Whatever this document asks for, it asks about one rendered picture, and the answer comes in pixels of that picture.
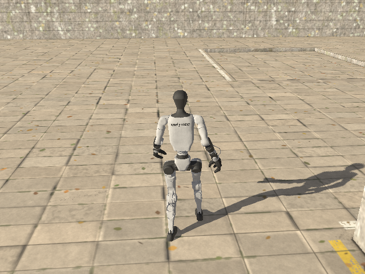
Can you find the robot right upper arm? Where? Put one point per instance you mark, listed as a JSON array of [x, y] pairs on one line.
[[202, 129]]

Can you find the right robot thigh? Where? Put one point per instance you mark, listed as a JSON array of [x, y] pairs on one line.
[[196, 166]]

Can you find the robot left hand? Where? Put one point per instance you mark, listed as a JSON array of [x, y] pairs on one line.
[[158, 156]]

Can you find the robot right shin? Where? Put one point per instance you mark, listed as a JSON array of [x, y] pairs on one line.
[[198, 197]]

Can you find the right robot forearm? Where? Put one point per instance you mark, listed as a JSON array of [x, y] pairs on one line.
[[212, 151]]

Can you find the robot right hand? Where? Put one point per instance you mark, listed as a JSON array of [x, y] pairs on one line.
[[217, 164]]

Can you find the left robot forearm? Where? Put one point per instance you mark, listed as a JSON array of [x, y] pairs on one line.
[[156, 148]]

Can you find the robot left upper arm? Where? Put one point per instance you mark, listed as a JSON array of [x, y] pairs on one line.
[[160, 129]]

